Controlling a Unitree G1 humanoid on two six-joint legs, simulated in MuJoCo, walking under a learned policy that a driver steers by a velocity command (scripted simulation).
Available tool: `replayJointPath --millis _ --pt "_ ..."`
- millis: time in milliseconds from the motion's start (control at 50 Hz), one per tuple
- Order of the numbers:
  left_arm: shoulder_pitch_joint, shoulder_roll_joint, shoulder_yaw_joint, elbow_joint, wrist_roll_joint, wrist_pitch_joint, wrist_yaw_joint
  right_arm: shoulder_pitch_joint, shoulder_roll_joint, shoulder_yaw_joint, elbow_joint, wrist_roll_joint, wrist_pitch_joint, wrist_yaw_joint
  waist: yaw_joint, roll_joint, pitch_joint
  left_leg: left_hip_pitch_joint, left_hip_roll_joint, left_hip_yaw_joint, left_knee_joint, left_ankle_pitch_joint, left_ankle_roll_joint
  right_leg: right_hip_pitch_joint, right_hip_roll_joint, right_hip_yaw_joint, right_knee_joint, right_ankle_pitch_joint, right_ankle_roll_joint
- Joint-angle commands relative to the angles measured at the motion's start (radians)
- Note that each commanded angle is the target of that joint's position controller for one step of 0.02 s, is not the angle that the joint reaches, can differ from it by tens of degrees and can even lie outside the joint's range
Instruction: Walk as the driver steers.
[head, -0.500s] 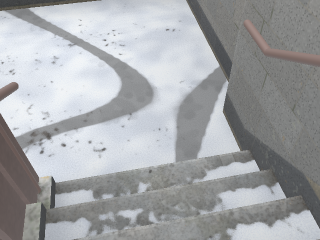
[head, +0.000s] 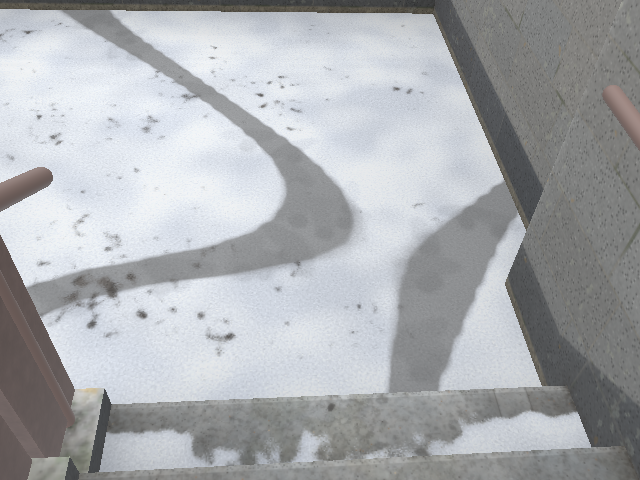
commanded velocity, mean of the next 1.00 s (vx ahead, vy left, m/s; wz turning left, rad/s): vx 0.50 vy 0.00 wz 0.00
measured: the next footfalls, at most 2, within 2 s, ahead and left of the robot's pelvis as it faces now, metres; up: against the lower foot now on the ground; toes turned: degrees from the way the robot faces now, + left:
right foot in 0.40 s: +0.36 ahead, -0.09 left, -0.17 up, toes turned -4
left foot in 0.94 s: +0.62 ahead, +0.09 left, -0.34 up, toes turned +3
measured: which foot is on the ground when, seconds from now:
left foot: down 0.00-0.40, up 0.42-0.92, down 0.94-1.00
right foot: up 0.00-0.38, down 0.40-0.94, up 0.96-1.00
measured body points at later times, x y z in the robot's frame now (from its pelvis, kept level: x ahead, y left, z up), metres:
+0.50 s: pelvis +0.27 -0.03 -0.16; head +0.28 -0.04 +0.29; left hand +0.37 +0.21 -0.30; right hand +0.20 -0.26 -0.32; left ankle +0.13 +0.09 -0.64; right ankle +0.32 -0.08 -0.89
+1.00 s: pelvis +0.53 +0.01 -0.33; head +0.54 +0.04 +0.12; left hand +0.46 +0.25 -0.49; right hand +0.65 -0.23 -0.45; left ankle +0.59 +0.09 -1.06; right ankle +0.37 -0.10 -0.80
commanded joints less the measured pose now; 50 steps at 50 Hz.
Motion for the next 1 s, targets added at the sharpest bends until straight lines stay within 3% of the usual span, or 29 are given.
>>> replayJointPath --millis 20,60,80,100,120,180,300,340,360,400,420,440,460,480,500,540,560,580,620,640,700,780,840,900,920,940,960,980,1000 --pt "0.011 0.05 0.013 -0.025 0.008 0.012 -0.027 0.068 -0.08 -0.002 -0.017 -0.007 -0.045 -0.021 0.049 0.005 0.172 -0.188 0.254 -0.295 -0.277 0.234 0.067 -0.115 -0.08 0.061 -0.519 0.401 0.067" --pt "-0.005 0.035 0.011 -0.026 0.053 0.031 -0.035 0.141 -0.163 -0.02 -0.004 0.003 -0.055 -0.031 0.028 0.129 0.114 -0.161 0.266 -0.319 -0.244 0.504 0.11 -0.042 -0.069 -0.007 -0.587 0.418 0.094" --pt "0.043 0.043 0.014 -0.008 0.035 0.038 -0.03 0.181 -0.17 -0.024 0.0 -0.01 -0.058 -0.032 0.037 0.147 0.047 -0.094 0.276 -0.328 -0.193 0.598 0.11 -0.039 -0.064 -0.013 -0.528 0.478 0.086" --pt "-0.012 0.057 0.013 -0.034 0.012 0.04 -0.027 0.193 -0.144 -0.018 -0.004 0.014 -0.052 -0.034 0.029 0.134 0.063 -0.069 0.272 -0.321 -0.193 0.591 0.093 -0.084 -0.08 -0.015 -0.563 0.49 0.084" --pt "-0.125 0.076 0.022 -0.061 -0.003 0.02 -0.038 0.201 -0.082 -0.01 0.015 0.02 -0.059 -0.038 0.007 0.06 0.104 0.007 0.213 -0.306 -0.129 0.303 0.076 -0.188 -0.115 0.051 -0.768 0.733 0.06" --pt "-0.248 0.066 0.01 -0.082 0.001 -0.02 -0.059 0.141 -0.088 -0.008 -0.032 0.012 -0.064 -0.048 -0.036 0.026 0.086 -0.119 0.137 -0.248 -0.087 0.026 0.059 0.046 -0.058 -0.049 -1.043 1.071 0.06" --pt "-0.415 0.049 -0.006 -0.19 -0.019 -0.029 -0.069 0.262 -0.075 -0.002 -0.003 -0.033 -0.013 -0.038 -0.194 0.117 0.196 0.054 0.154 -0.283 0.12 0.232 0.089 0.026 -0.037 -0.093 -1.257 0.802 0.058" --pt "-0.354 0.054 -0.009 -0.195 -0.035 -0.043 -0.051 0.27 -0.082 -0.003 0.011 -0.034 -0.005 -0.051 -0.187 0.098 0.201 0.072 0.154 -0.26 0.231 0.388 0.087 0.157 -0.042 -0.108 -1.392 0.725 0.047" --pt "-0.264 0.066 -0.002 -0.169 -0.029 -0.046 -0.045 0.277 -0.084 0.003 0.032 -0.043 0.0 -0.057 -0.155 0.059 0.17 0.067 0.136 -0.238 0.371 0.46 0.087 0.273 -0.031 -0.121 -1.448 0.731 0.034" --pt "0.167 0.141 0.034 -0.003 -0.018 -0.03 -0.055 0.189 -0.122 -0.002 0.038 -0.036 0.0 -0.054 0.061 0.023 -0.052 -0.051 0.099 -0.181 0.839 0.532 0.062 0.73 -0.066 -0.096 -1.462 0.869 -0.014" --pt "0.231 0.203 0.043 0.002 -0.008 -0.029 -0.072 0.251 -0.065 -0.002 0.019 0.001 -0.009 -0.045 0.049 -0.207 -0.103 -0.375 -0.077 -0.078 1.324 -0.455 0.009 0.986 -0.251 0.057 -1.328 1.278 -0.113" --pt "0.257 0.197 0.034 -0.007 -0.018 -0.023 -0.082 0.343 -0.094 -0.001 -0.017 0.043 -0.009 -0.069 0.001 -0.143 -0.289 -0.598 -0.024 -0.146 1.415 -0.591 0.014 1.255 -0.399 0.21 -1.033 1.348 -0.155" --pt "0.246 0.201 0.039 -0.019 -0.036 -0.025 -0.077 0.246 -0.128 0.003 -0.056 0.031 -0.007 -0.07 0.056 -0.098 -0.261 -0.792 0.019 -0.16 1.298 -0.471 0.01 1.221 -0.442 0.296 -1.191 0.837 -0.238" --pt "0.194 0.194 0.043 -0.017 -0.033 -0.02 -0.057 0.106 -0.142 -0.005 -0.085 -0.003 -0.002 -0.066 0.059 -0.092 -0.118 -0.848 0.055 -0.183 1.197 -0.311 -0.004 1.003 -0.456 0.382 -1.337 0.4 -0.285" --pt "0.114 0.124 0.023 -0.038 -0.025 -0.018 -0.05 0.057 -0.168 -0.022 -0.072 -0.033 0.01 -0.056 0.005 0.017 0.004 -0.765 0.075 -0.184 1.097 -0.227 -0.023 0.755 -0.393 0.365 -1.408 0.216 -0.238" --pt "0.077 0.067 -0.004 -0.035 -0.005 -0.053 -0.045 0.1 -0.113 -0.028 -0.028 -0.048 0.023 -0.043 -0.077 -0.008 0.115 -0.611 0.11 -0.236 0.819 0.011 -0.047 0.414 -0.329 0.296 -1.34 0.439 -0.177" --pt "0.054 0.054 -0.017 -0.043 -0.022 -0.067 -0.039 0.055 -0.08 -0.028 -0.039 -0.041 0.032 -0.027 -0.103 0.036 0.148 -0.47 0.115 -0.209 0.566 0.152 -0.084 0.235 -0.255 0.172 -1.398 0.479 -0.136" --pt "0.079 0.11 0.001 -0.027 -0.014 -0.069 -0.037 0.06 -0.044 -0.02 -0.037 -0.067 0.047 -0.02 -0.099 -0.051 0.118 -0.4 0.11 -0.137 0.561 0.17 -0.095 0.196 -0.244 0.17 -1.393 0.561 -0.153" --pt "0.089 0.135 0.007 -0.044 -0.019 -0.072 -0.033 0.101 -0.034 -0.011 -0.022 -0.053 0.057 -0.019 -0.133 -0.106 0.041 -0.335 0.111 -0.121 0.587 0.332 -0.093 0.187 -0.239 0.167 -1.343 0.69 -0.153" --pt "0.091 0.068 -0.005 -0.02 -0.04 -0.082 -0.026 0.01 -0.076 -0.028 -0.054 -0.034 0.046 -0.014 -0.127 -0.033 0.086 -0.431 0.13 -0.201 0.429 0.513 -0.078 0.236 -0.191 0.148 -1.283 0.51 -0.118" --pt "0.048 0.066 -0.016 -0.04 -0.048 -0.086 -0.014 -0.139 -0.081 -0.02 -0.103 -0.036 0.014 0.005 -0.089 -0.027 0.066 -0.234 0.094 -0.102 0.125 0.884 -0.073 0.135 -0.124 0.084 -1.236 0.191 -0.076" --pt "0.112 0.108 -0.002 -0.03 -0.02 -0.07 -0.014 -0.256 -0.067 -0.002 -0.134 -0.034 0.009 0.012 -0.008 -0.056 0.14 -0.22 0.073 -0.079 0.014 0.779 -0.078 0.213 -0.143 0.117 -1.1 0.206 -0.089" --pt "0.181 0.1 -0.003 -0.021 0.019 -0.044 0.003 -0.332 -0.069 0.004 -0.182 -0.009 0.002 0.005 0.073 -0.044 0.205 -0.279 0.109 -0.101 -0.204 0.649 -0.075 0.365 -0.158 0.157 -0.979 0.301 -0.115" --pt "0.206 0.11 -0.004 0.009 0.019 -0.018 0.024 -0.138 -0.088 -0.013 -0.115 -0.006 -0.006 -0.006 0.031 0.01 0.141 -0.016 0.11 -0.049 -0.349 0.529 -0.027 0.394 -0.159 0.133 -0.712 0.515 -0.129" --pt "0.19 0.124 -0.004 0.013 0.016 -0.011 0.025 0.075 -0.112 -0.025 -0.04 -0.01 -0.009 -0.002 -0.073 0.026 0.056 0.197 0.129 -0.066 -0.452 0.557 -0.001 0.352 -0.133 0.121 -0.499 0.565 -0.137" --pt "0.203 0.115 0.0 0.016 0.0 -0.019 0.005 0.196 -0.178 -0.045 0.003 -0.017 -0.002 0.003 -0.116 0.162 -0.04 0.391 0.141 -0.047 -0.367 0.713 0.006 0.245 -0.015 0.003 -0.171 0.309 -0.101" --pt "0.283 0.04 -0.005 -0.003 -0.042 -0.029 -0.001 0.288 -0.207 -0.039 0.015 -0.022 -0.003 0.017 -0.087 0.301 -0.194 0.775 0.344 -0.235 0.07 1.224 0.095 -0.154 0.084 -0.016 0.262 -0.469 -0.045" --pt "0.232 0.1 -0.001 -0.052 -0.065 -0.033 0.015 0.361 -0.233 -0.047 0.018 0.012 0.002 0.026 -0.147 0.27 -0.312 0.9 0.46 -0.389 0.058 1.016 0.159 -0.388 0.065 -0.012 0.394 -0.431 -0.037" --pt "0.072 0.112 -0.002 -0.103 -0.045 -0.037 0.015 0.341 -0.26 -0.059 0.011 0.02 0.011 0.011 -0.191 0.311 -0.218 0.801 0.533 -0.564 -0.182 0.385 0.249 -0.605 0.045 -0.012 0.349 -0.257 -0.028"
